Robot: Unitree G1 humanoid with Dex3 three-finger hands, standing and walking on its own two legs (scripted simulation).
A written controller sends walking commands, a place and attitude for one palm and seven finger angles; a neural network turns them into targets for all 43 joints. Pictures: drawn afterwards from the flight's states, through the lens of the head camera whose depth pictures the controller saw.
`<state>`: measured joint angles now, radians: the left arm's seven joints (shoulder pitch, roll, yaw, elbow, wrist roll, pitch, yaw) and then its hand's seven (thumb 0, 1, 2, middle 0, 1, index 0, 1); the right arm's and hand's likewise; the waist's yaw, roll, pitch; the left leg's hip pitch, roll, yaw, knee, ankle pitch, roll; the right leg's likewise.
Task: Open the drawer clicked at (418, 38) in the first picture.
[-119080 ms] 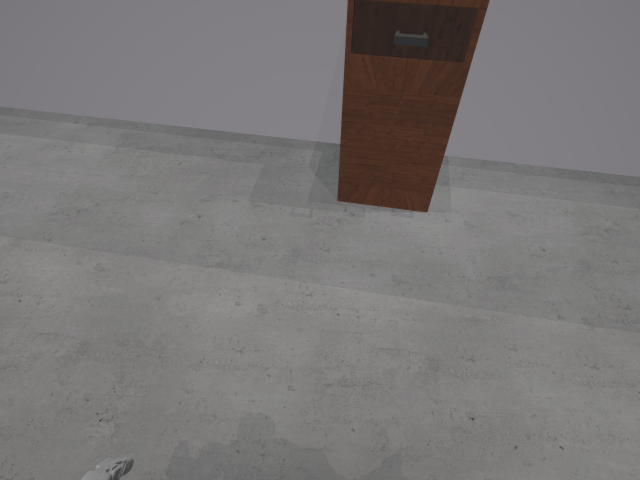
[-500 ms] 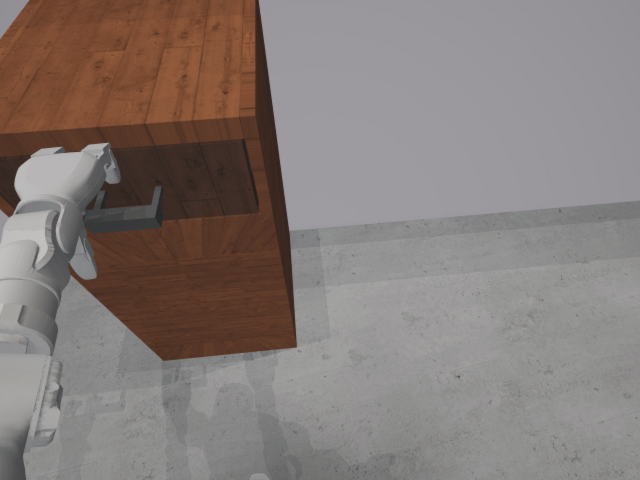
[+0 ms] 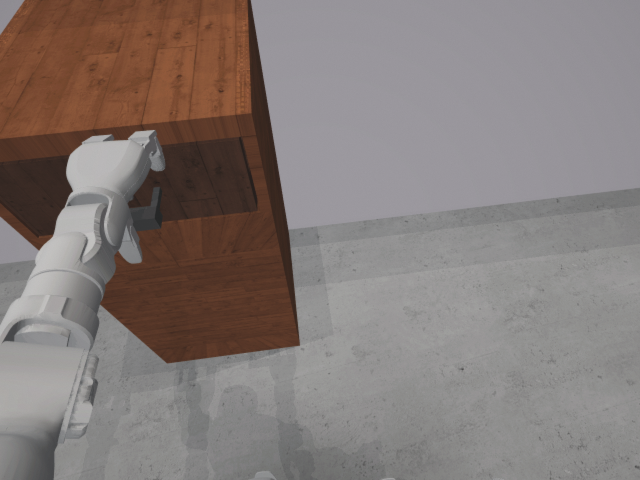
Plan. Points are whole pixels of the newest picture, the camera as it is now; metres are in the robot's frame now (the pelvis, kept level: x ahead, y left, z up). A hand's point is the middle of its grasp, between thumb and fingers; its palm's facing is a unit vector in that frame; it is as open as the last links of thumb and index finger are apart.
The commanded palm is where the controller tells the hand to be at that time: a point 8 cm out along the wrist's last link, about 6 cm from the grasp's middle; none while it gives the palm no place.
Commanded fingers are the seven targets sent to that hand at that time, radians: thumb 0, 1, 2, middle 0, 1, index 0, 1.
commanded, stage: lower the fingers behind the handle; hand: left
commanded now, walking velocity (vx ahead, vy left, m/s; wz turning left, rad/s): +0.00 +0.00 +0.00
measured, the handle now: (126, 208) +0.50 +0.28 +0.02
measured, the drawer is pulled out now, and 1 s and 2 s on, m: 0.00 0.00 0.00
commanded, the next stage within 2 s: close the thumb around the handle in 1.68 s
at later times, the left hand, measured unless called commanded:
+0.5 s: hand (130, 198) +0.47 +0.24 +0.08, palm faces +0.01 +0.01 -1.00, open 13.6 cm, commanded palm +0.45 +0.29 +0.11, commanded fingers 0.00 -0.50 0.30 -0.30 -1.20 -0.30 -1.20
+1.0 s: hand (106, 230) +0.45 +0.29 +0.04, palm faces -0.11 +0.01 -0.99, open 13.8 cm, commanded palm +0.44 +0.29 +0.08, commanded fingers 0.00 -0.50 0.30 -0.30 -1.20 -0.30 -1.20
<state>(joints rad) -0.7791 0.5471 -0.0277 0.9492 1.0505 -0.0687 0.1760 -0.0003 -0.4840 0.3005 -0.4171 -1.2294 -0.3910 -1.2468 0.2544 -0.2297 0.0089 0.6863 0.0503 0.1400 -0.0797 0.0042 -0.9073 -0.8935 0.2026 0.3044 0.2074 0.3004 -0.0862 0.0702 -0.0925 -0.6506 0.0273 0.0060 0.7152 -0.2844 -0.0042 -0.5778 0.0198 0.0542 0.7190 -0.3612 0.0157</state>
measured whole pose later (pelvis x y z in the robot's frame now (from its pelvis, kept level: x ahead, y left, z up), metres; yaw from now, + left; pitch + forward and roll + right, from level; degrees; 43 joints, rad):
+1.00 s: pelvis -0.02 +0.00 -0.02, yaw +0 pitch +17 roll -1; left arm -0.79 0.66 0.04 1.05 1.08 -0.14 0.19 0.00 -0.48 0.30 -0.34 -1.28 -0.32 -1.22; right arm 0.36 -0.28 -0.02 0.65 0.04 0.11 -0.09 0.00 -0.91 -0.89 0.20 0.30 0.21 0.30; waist -0.10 0.04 -0.11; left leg -0.83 0.04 -0.01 0.83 -0.30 -0.01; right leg -0.75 0.04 0.04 0.82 -0.38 0.01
